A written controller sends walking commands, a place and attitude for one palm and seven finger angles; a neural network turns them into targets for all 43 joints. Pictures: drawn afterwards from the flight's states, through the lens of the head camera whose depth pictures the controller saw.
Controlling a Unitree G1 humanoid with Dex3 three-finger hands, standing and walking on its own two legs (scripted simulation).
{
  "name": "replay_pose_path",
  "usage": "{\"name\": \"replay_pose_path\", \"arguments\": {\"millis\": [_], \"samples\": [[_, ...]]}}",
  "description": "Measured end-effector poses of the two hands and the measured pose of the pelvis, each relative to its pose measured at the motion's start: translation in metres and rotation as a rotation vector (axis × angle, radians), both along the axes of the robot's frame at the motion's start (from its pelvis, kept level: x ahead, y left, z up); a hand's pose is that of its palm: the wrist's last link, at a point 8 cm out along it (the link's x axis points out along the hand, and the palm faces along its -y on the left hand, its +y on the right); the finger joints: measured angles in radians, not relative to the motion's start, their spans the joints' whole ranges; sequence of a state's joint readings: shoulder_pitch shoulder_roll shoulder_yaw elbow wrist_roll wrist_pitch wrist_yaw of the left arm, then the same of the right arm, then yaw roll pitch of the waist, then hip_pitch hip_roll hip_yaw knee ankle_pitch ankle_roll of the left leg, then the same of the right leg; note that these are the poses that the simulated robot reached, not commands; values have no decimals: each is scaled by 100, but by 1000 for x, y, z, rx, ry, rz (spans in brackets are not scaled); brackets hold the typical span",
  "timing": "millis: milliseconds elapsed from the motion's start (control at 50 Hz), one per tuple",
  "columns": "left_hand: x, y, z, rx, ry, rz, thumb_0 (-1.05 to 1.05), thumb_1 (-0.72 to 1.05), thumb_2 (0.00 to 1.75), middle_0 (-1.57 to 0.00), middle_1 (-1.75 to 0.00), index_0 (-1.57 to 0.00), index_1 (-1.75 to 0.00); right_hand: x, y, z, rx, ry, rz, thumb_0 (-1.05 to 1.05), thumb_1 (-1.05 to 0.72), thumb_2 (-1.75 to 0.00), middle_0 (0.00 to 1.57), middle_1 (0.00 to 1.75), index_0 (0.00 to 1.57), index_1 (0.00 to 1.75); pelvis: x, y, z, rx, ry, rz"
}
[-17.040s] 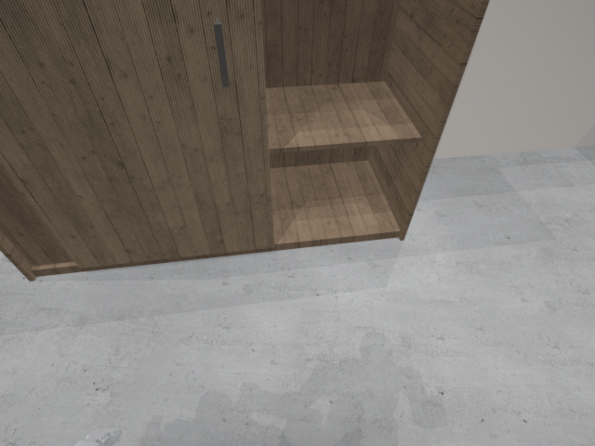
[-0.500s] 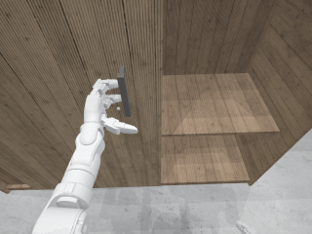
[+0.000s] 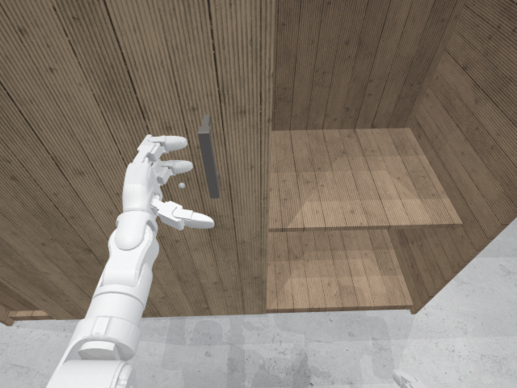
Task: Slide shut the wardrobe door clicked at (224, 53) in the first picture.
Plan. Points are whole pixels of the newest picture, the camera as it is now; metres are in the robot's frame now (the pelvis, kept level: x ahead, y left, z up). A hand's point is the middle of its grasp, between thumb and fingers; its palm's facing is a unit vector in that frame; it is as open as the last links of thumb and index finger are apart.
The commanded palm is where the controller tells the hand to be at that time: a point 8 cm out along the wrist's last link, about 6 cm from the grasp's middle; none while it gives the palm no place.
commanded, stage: move the hooked fingers beside the handle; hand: left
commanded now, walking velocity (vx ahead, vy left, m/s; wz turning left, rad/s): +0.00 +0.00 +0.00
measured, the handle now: (210, 158) +0.46 +0.10 +0.11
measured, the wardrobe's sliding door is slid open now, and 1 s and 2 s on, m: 0.57 0.57 0.57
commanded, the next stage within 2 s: none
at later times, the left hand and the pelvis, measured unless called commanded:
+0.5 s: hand (186, 192) +0.38 +0.13 +0.11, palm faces +0.04 -1.00 -0.02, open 13.9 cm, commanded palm +0.36 +0.19 +0.11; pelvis +0.00 +0.00 +0.00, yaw +1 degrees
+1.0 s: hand (182, 191) +0.38 +0.13 +0.11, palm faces +0.06 -1.00 -0.02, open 13.9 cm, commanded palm +0.36 +0.19 +0.11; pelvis +0.00 +0.00 +0.00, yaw +0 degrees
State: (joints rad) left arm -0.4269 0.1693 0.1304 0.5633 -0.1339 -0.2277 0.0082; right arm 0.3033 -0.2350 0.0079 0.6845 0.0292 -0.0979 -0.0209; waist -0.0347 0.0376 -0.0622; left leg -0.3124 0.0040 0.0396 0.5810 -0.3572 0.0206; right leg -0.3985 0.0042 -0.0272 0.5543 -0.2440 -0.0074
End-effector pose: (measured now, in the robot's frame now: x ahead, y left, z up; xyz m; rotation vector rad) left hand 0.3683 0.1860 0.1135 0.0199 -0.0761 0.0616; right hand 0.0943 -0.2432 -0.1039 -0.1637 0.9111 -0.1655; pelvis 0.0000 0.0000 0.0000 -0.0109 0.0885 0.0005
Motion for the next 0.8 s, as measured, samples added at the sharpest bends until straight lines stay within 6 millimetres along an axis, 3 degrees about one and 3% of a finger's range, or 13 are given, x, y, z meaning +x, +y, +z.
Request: {"name": "replay_pose_path", "arguments": {"millis": [200, 340, 560, 720, 800], "samples": [[-9, 4, -6, -2, 37, 5, -1, -50, 30, -31, -120, -31, -120, 13, 5, 2, 4, -33, 29, 1, -91, -90, 21, 30, 20, 30, -4, 0, 0, 1, -11, 9], [-9, 5, 6, 9, -9, 0, -1, -50, 30, -31, -120, -31, -120, 16, 6, 3, 8, -44, 37, 1, -91, -90, 21, 30, 20, 30, -4, -1, 0, 1, -13, 12], [-8, -5, -9, -5, 59, -3, -1, -50, 30, -31, -120, -31, -120, 9, 2, 1, 8, -27, 27, 1, -91, -90, 21, 30, 20, 30, -5, -4, 0, 5, -10, 6], [-3, 13, 11, 23, -17, 26, -1, -50, 30, -31, -120, -31, -120, 1, -4, 0, -6, -5, 14, 1, -91, -90, 21, 30, 20, 30, -6, -6, 1, 1, -12, 10], [-1, 10, 6, 5, 28, -4, -1, -50, 30, -30, -120, -30, -120, -1, -6, -2, -3, 8, 17, 1, -91, -90, 21, 30, 20, 30, -5, -5, 1, 0, -5, 15]]}}
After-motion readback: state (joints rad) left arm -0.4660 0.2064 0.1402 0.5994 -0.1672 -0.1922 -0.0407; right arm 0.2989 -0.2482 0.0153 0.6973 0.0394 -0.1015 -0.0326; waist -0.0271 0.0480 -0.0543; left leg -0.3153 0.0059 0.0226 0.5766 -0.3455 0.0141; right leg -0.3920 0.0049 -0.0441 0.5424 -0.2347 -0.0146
